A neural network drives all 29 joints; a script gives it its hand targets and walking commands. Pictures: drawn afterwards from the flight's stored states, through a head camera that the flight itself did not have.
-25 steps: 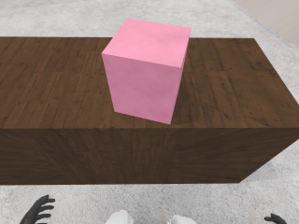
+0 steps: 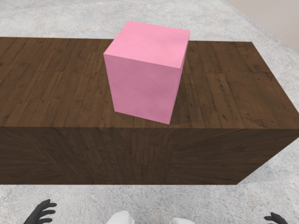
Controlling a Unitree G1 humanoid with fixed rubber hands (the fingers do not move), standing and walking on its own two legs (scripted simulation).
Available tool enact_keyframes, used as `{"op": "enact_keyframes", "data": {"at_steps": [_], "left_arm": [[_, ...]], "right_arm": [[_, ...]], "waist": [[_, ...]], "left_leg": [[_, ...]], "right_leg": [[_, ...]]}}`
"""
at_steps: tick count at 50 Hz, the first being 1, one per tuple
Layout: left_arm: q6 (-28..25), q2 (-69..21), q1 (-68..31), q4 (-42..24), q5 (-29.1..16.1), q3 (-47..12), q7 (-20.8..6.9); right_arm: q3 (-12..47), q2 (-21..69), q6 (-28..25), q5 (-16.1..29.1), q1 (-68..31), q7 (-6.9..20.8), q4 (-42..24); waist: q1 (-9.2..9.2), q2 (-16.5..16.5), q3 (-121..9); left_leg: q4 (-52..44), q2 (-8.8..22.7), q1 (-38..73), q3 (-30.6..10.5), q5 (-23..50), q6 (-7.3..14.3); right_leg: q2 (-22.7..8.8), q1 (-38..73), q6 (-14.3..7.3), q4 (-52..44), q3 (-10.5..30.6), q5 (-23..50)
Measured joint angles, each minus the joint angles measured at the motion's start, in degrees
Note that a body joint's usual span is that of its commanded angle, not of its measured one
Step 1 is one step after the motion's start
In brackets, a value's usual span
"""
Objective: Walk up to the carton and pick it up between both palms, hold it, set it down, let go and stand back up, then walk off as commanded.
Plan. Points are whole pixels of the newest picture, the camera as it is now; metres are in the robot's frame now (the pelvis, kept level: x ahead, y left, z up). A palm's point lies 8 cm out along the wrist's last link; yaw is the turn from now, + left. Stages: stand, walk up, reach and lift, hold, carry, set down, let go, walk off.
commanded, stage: walk up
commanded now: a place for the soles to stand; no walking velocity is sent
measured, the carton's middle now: (149, 74) +0.58 +0.04 +0.05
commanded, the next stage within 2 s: none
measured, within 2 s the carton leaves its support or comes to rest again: neither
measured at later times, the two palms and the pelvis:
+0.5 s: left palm out of the picture +0.11 +0.29 -0.06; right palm out of the picture +0.11 -0.35 -0.07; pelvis +0.00 -0.03 +0.00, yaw +0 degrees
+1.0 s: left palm out of the picture +0.10 +0.27 -0.06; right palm out of the picture +0.10 -0.38 -0.07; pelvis +0.00 -0.05 +0.00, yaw +1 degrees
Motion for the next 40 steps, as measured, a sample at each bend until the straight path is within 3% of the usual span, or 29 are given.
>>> {"op": "enact_keyframes", "data": {"at_steps": [4,7,12,16,18,22,27,32,36,40], "left_arm": [[0.0,0.0,0.6,0.0,0.0,0.0,0.0],[0.1,0.0,-0.1,0.0,0.0,0.0,0.0],[0.5,0.2,-1.9,0.0,0.0,-0.1,0.0],[0.4,0.3,-2.3,0.0,0.0,0.0,0.0],[0.4,0.2,-2.3,0.0,0.0,-0.1,0.0],[0.0,0.2,-1.0,0.0,0.0,-0.1,0.0],[-0.1,0.2,-0.3,0.0,0.0,-0.1,0.0],[0.1,0.2,-0.8,0.0,0.0,-0.1,0.0],[0.7,0.2,-1.8,0.0,0.0,-0.1,0.0],[0.8,0.3,-1.9,0.0,0.0,0.2,-0.4]], "right_arm": [[0.0,-0.1,-0.2,0.0,-0.3,0.0,0.0],[0.0,-0.1,-1.5,0.0,0.4,0.0,0.0],[0.0,-0.1,-1.7,0.0,1.6,0.0,0.0],[0.0,-0.1,-1.5,0.0,1.4,0.0,0.0],[0.0,-0.1,-0.9,0.0,1.0,0.0,0.0],[0.0,-0.3,0.3,0.0,0.1,0.0,0.0],[0.0,-0.4,0.3,0.0,0.0,0.0,0.0],[0.0,-0.5,-1.1,0.0,0.7,0.0,0.0],[0.0,-0.5,-1.1,0.0,1.5,0.0,0.0],[0.0,-0.5,-1.1,0.0,1.2,0.0,0.0]], "waist": [[-0.04,0.5,0.0],[-0.09,0.5,0.3],[-0.08,0.2,0.4],[-0.03,0.1,0.4],[-0.15,0.3,0.7],[-0.14,0.6,0.7],[-0.17,0.8,0.5],[-0.18,0.7,0.5],[-0.17,0.4,0.6],[-0.16,0.3,0.9]], "left_leg": [[2.4,-0.5,-0.1,0.0,-4.9,0.0],[-1.3,-0.3,0.9,0.0,3.3,-0.1],[-0.7,-0.2,0.9,-0.2,1.4,-0.1],[-0.5,0.8,0.5,-0.1,1.4,-0.2],[-0.2,1.1,0.3,-0.5,1.4,-0.2],[5.3,-0.6,-0.4,-0.6,-4.4,-0.2],[5.5,-1.2,-0.4,-0.7,-7.8,-0.2],[-1.8,-0.3,1.4,-0.6,2.6,-0.3],[-1.1,-0.2,1.4,-0.7,1.5,-0.4],[-0.9,0.8,0.7,-0.8,1.6,-0.4]], "right_leg": [[0.0,0.5,0.0,-0.8,-0.1,-0.2],[-0.1,0.0,0.2,0.9,-0.2,-0.8],[-0.1,-1.7,0.2,6.2,0.7,-6.2],[-0.1,-0.6,0.2,2.2,0.8,-6.1],[0.0,-0.4,0.2,0.5,0.3,-0.4],[0.0,0.3,-0.1,-0.4,0.0,0.1],[0.0,0.5,-0.4,-1.4,-0.6,0.5],[-0.1,-0.5,-0.3,1.2,-1.0,-0.7],[-0.1,-0.9,-0.3,4.7,0.1,-6.2],[0.1,-0.3,-0.3,1.5,0.3,-2.3]]}}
